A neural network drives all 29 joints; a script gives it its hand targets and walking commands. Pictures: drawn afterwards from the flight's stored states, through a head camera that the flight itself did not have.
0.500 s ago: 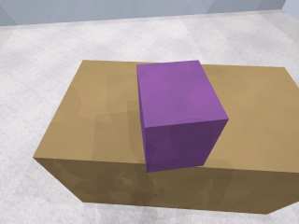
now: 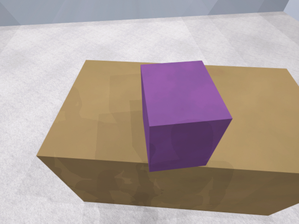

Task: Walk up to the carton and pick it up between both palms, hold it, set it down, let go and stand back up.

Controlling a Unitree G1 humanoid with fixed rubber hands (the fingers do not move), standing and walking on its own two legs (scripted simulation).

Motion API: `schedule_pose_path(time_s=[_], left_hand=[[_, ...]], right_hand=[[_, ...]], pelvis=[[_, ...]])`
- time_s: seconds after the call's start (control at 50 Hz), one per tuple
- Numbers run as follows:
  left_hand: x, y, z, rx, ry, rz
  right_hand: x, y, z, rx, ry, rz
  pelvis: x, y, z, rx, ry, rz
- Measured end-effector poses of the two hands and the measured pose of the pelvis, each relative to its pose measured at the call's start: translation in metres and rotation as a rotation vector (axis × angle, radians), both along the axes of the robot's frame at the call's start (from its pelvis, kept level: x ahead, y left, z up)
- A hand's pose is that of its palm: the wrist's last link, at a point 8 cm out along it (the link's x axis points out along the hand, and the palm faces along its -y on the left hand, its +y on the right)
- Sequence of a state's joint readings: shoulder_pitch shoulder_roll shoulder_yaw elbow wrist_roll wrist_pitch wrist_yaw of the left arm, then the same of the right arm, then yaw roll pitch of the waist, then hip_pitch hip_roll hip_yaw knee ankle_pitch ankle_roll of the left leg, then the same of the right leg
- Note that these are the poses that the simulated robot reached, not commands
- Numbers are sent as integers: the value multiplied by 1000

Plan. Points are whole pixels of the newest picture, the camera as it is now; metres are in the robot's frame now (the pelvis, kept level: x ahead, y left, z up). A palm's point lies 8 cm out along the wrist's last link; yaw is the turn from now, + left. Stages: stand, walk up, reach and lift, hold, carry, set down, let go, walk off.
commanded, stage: stand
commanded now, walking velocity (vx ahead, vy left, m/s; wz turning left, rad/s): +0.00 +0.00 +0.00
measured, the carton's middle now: (174, 117) +0.44 -0.06 +0.00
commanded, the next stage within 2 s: none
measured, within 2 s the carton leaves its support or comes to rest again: neither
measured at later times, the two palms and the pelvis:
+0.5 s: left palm out of the picture -0.05 +0.23 -0.14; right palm out of the picture -0.03 -0.22 -0.14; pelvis -0.01 +0.00 +0.00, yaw +0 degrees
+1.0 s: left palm out of the picture -0.04 +0.22 -0.14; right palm out of the picture -0.02 -0.22 -0.14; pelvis +0.00 +0.00 +0.00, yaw +1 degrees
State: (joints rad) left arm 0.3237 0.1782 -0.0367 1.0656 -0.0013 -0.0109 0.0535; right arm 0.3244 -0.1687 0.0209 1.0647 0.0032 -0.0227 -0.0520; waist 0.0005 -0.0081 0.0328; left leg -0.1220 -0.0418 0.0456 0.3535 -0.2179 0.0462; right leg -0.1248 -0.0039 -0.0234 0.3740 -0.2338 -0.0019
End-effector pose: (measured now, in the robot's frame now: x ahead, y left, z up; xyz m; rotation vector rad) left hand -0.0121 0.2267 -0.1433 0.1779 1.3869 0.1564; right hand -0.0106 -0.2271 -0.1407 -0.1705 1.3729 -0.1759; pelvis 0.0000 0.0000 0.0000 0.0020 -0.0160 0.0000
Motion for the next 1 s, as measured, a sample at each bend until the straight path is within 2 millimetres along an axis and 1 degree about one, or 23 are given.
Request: schedule_pose_path(time_s=[0.32,0.5,0.66,1.0], left_hand=[[-25,0,-1,-6,36,17],[-34,1,-1,-7,56,24],[-35,0,-1,-10,58,28],[-24,-3,-1,-12,47,31]], right_hand=[[-18,6,-1,7,22,-8],[-22,8,-1,9,30,-12],[-21,9,-1,9,31,-12],[-8,10,-2,16,17,-3]], pelvis=[[-10,3,0,0,-3,5],[-12,4,0,1,1,6],[-10,4,0,1,5,7],[-3,3,0,2,9,11]])
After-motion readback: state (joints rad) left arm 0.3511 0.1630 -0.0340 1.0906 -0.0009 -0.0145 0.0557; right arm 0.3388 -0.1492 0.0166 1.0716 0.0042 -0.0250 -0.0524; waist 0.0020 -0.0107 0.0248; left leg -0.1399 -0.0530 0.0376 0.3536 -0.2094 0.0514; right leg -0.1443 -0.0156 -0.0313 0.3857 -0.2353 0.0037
